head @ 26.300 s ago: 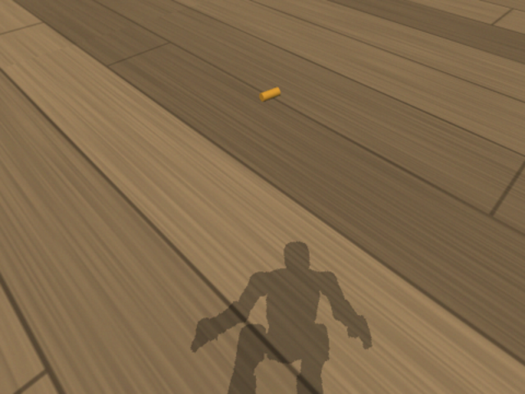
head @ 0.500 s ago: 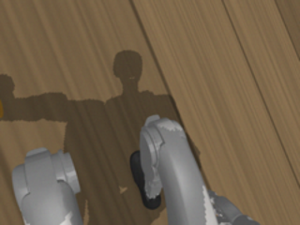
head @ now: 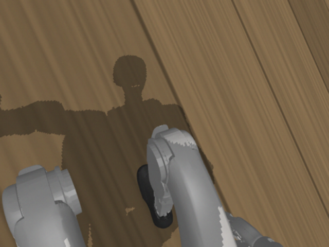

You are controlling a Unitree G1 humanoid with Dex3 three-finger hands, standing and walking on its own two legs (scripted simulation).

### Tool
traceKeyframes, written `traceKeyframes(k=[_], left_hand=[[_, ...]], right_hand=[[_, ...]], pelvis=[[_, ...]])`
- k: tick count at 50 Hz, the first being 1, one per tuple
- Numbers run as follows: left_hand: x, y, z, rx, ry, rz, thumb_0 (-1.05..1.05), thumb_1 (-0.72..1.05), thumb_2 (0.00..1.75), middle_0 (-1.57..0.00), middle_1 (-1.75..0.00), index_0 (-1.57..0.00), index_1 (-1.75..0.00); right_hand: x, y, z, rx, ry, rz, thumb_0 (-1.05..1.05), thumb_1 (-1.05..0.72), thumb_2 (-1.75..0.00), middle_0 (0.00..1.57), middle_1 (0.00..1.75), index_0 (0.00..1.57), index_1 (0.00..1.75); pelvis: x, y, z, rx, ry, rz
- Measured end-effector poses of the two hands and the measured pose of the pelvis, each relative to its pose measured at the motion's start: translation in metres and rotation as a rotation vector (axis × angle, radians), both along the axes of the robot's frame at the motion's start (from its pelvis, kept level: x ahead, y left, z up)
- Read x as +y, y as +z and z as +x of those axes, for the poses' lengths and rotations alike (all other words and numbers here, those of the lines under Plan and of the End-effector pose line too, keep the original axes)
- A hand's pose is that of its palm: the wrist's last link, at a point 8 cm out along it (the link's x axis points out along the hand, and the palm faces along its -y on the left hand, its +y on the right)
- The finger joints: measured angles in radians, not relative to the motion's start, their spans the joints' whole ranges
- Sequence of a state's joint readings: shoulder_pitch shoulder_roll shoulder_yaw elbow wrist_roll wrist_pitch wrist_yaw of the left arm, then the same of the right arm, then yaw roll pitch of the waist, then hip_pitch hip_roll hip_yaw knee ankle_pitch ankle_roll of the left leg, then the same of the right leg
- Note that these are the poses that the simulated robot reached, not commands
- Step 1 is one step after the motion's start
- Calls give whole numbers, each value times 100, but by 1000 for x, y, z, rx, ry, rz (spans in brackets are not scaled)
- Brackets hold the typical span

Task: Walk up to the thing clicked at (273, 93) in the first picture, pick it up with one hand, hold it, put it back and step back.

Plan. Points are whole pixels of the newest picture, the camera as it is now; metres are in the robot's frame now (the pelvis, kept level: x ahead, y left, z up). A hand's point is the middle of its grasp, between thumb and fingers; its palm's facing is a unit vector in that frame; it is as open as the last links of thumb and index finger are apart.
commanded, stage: rest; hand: left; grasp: from above
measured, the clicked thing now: out of the picture +0.43 +0.33 -0.26
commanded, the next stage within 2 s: open in 0.04 s
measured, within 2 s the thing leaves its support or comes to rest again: neither
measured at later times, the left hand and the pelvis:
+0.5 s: hand out of the picture +0.42 +0.32 -0.23, palm faces -0.47 -0.10 -0.88, open 9.2 cm; pelvis +0.00 +0.00 +0.00, yaw +0 degrees
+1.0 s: hand out of the picture +0.42 +0.33 -0.23, palm faces -0.47 -0.10 -0.88, open 12.0 cm; pelvis +0.00 +0.00 +0.00, yaw +0 degrees
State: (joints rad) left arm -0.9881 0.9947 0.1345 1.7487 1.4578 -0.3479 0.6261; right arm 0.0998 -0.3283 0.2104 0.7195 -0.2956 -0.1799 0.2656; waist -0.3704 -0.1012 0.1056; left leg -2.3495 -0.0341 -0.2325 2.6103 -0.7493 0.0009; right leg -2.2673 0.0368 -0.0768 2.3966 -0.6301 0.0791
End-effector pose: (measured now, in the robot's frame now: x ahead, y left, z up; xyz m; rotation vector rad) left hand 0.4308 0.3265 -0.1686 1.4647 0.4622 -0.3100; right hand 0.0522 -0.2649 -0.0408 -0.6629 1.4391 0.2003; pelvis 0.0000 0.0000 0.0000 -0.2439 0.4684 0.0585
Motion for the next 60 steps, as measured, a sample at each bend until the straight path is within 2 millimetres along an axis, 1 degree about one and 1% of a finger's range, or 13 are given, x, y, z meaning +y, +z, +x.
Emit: traceKeyframes(k=[11,17,22,33,42,50,60], left_hand=[[0,0,-2,-7,0,3,-1,22,24,-91,-23,-93,-22],[-1,-1,-3,0,0,5,-1,20,35,-84,-31,-86,-32],[0,-3,-3,-3,9,2,0,18,44,-77,-40,-78,-40],[4,-4,1,-6,23,-1,0,4,60,-57,-55,-57,-55],[5,-4,0,1,17,-3,0,-8,69,-45,-66,-44,-66],[6,-4,0,-4,15,-6,0,-16,74,-37,-73,-36,-72],[6,-2,1,-17,4,-3,0,-21,78,-31,-79,-31,-78]], right_hand=[[2,-1,8,-10,37,18,0,-91,-90,21,30,21,30],[2,-1,16,-30,52,26,0,-91,-90,21,30,21,30],[2,1,18,-31,56,29,0,-90,-90,21,30,21,30],[0,4,15,-19,44,15,0,-90,-90,21,30,21,30],[1,4,13,-12,38,15,0,-90,-90,21,30,21,30],[2,3,12,-14,38,13,0,-90,-90,21,30,21,30],[2,3,14,-18,39,11,0,-90,-90,21,30,21,30]], pelvis=[[0,1,-1,-1,-2,-3],[0,2,-1,-1,-1,-3],[0,3,-1,0,1,-3],[0,3,0,2,-1,-7],[0,3,0,3,-1,-8],[0,2,-1,1,-2,-8],[1,2,-1,2,-3,-10]])
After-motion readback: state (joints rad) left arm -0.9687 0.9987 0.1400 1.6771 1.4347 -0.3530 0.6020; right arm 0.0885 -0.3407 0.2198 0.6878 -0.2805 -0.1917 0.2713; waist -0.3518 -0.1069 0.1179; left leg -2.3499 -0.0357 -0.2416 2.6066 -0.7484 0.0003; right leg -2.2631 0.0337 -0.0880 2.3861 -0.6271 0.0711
